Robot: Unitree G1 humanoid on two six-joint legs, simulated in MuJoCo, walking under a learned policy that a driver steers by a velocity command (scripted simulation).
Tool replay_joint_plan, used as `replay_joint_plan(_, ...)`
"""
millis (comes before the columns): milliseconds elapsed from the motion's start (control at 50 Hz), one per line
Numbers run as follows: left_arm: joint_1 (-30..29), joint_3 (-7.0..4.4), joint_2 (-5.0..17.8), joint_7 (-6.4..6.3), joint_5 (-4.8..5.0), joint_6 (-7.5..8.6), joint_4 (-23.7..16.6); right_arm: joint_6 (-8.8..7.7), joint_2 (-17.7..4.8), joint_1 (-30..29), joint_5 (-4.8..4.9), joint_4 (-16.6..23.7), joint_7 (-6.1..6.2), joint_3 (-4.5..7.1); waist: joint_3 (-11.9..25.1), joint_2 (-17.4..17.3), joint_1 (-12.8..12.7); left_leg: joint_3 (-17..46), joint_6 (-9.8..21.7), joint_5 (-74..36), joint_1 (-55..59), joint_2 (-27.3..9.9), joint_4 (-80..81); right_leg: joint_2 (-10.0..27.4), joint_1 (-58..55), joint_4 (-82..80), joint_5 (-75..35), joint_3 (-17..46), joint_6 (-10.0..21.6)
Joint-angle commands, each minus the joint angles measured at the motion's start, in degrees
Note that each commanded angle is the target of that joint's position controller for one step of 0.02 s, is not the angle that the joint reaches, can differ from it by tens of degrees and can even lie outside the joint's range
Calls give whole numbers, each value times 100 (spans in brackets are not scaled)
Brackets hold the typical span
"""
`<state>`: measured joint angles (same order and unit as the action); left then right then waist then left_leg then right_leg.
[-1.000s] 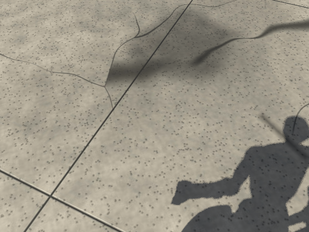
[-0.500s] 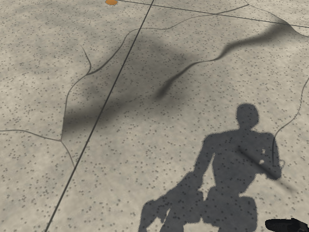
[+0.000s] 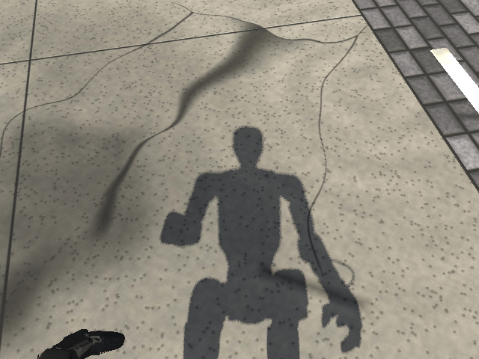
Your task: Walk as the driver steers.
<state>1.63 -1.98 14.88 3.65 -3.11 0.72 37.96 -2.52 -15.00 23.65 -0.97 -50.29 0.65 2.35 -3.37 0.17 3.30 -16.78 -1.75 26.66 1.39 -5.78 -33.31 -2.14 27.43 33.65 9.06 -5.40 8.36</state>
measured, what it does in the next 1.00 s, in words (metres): walks ahead: left foot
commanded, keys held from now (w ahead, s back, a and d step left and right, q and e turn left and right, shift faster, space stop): w+e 0.24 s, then w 0.76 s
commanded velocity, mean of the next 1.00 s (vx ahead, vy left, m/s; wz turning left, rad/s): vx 0.50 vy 0.00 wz -0.28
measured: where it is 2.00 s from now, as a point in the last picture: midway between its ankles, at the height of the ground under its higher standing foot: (285, 156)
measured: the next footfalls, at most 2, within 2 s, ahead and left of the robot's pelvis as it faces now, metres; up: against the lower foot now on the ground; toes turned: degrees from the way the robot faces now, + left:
left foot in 0.52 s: +0.48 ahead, +0.05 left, +0.00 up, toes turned -12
right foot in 1.04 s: +0.70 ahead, -0.21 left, +0.00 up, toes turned -17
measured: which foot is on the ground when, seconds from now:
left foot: down 0.00-0.00, up 0.02-0.50, down 0.52-1.00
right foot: down 0.00-0.52, up 0.54-1.00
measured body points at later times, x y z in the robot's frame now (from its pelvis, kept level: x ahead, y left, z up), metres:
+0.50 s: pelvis +0.29 -0.01 +0.01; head +0.32 -0.02 +0.46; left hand +0.31 +0.27 -0.11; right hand +0.45 -0.28 -0.08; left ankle +0.44 +0.06 -0.71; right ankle +0.10 -0.06 -0.72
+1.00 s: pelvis +0.55 -0.07 +0.02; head +0.58 -0.08 +0.47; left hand +0.81 +0.09 -0.08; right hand +0.44 -0.30 -0.12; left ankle +0.45 +0.06 -0.72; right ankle +0.66 -0.20 -0.70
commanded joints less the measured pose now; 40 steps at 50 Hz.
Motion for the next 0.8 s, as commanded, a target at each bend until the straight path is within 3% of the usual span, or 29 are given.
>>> replay_joint_plan(20,1957,-594,1789,-215,159,-9,107,-72,-590,-140,-2,1002,-78,137,2189,1375,-805,852,17,466,-3964,607,-4808,2199,-4693,-1502,1064,4793,1423)
replay_joint_plan(40,2112,-586,1650,-266,236,-61,126,-103,-921,-817,-58,1143,-93,187,1784,474,-1099,1715,52,59,-4587,372,-4939,2088,-4519,-1657,146,4330,1391)
replay_joint_plan(60,1901,-516,1377,-323,261,-43,255,-167,-740,-919,20,1166,-107,117,1076,259,-867,1768,101,-446,-4599,100,-4578,1955,-3823,-1618,-574,3463,1280)
replay_joint_plan(80,1690,-428,1074,-345,270,-5,302,-191,-690,-778,16,1061,-95,96,591,-12,-559,1767,112,-646,-4202,-95,-3926,1625,-2989,-1693,-1298,2892,1008)
replay_joint_plan(100,1485,-374,929,-365,291,44,306,-120,-685,-724,-79,1048,-95,102,416,-12,-332,1818,66,-646,-3837,-186,-3557,1319,-2461,-1761,-1659,2532,852)
replay_joint_plan(140,1318,-316,813,-342,304,148,254,77,-650,-460,-202,956,-133,97,510,95,-123,1768,-38,-694,-3363,-169,-3248,1038,-1989,-1903,-1985,2212,810)
replay_joint_plan(200,1600,-368,973,-306,295,228,369,182,-529,-811,-183,1073,-174,78,388,111,-186,1668,-149,-1198,-3564,-113,-2679,848,-1747,-2145,-1608,2140,802)
replay_joint_plan(260,1968,-364,953,-304,300,238,493,180,-509,-1543,-167,1285,-178,65,132,208,-434,1680,-196,-1894,-4032,-86,-1856,793,-1952,-2273,-1314,2222,682)
replay_joint_plan(400,2702,-298,909,-394,248,307,836,42,-429,-2609,-97,1577,-267,-17,19,293,-894,1537,110,-2637,-3996,224,-402,977,-2932,-1973,-2359,2164,417)
replay_joint_plan(460,2540,-299,1028,-454,211,315,895,-16,-541,-2362,-87,1548,-252,19,-21,392,-661,1522,388,-2192,-3252,431,110,1129,-3023,-1718,-3025,2167,222)
replay_joint_plan(500,2366,-299,1120,-449,194,335,936,-66,-738,-1304,-74,1195,-145,130,455,353,-174,1351,607,-1774,-1825,815,420,927,-2945,-609,-4476,1931,32)
replay_joint_plan(520,2302,-270,1059,-424,205,356,940,-126,-892,-459,-109,974,-68,195,937,169,247,1580,784,-1924,-613,543,635,670,-2455,518,-4068,1689,-72)
replay_joint_plan(540,2489,-154,633,-395,306,392,745,-158,-1377,354,-239,926,23,300,1767,-552,425,3345,1178,-1090,890,-863,745,201,-1257,2316,-2134,1385,-249)
replay_joint_plan(560,3098,-143,464,-387,370,371,809,-99,-1684,385,-211,784,-36,406,2047,-1693,77,5785,1833,-1274,1486,-1905,1482,-736,161,3743,2062,1083,-411)
replay_joint_plan(580,2660,-184,801,-417,161,332,869,-55,-1146,-77,-29,825,-94,297,1225,-649,-62,5642,1712,-701,760,-1631,1690,-318,608,4048,1725,1442,-321)
replay_joint_plan(600,2234,-179,767,-368,160,332,811,-63,-804,-541,12,876,-120,220,582,-245,-167,4697,1615,-805,-7,-1413,1792,-90,604,3860,1252,1370,-331)
replay_joint_plan(620,2002,-146,679,-330,162,323,763,-84,-604,-767,-30,864,-134,164,355,-130,-246,4089,1466,-1242,-428,-1121,1950,106,515,3585,1009,1254,-338)
replay_joint_plan(660,2019,-112,568,-257,88,217,788,-154,-493,-740,-6,697,-121,108,237,-457,-418,3304,1313,-2124,-891,-750,2147,301,230,3217,888,1081,-438)
replay_joint_plan(700,1994,-80,471,-211,63,160,812,-255,-534,-507,39,527,-150,116,280,-501,-457,2976,1371,-2795,-921,-659,2261,360,242,3035,787,914,-525)
replay_joint_plan(740,1606,-44,410,-176,51,140,708,-297,-616,-344,69,392,-159,139,151,-479,-426,2719,1424,-2944,-861,-617,2469,521,617,2706,479,753,-622)
replay_joint_plan(800,784,34,307,-146,73,151,468,-278,-567,-127,79,216,-167,120,-31,-440,-273,2304,1354,-3206,-769,-400,2621,677,922,1754,-148,503,-760)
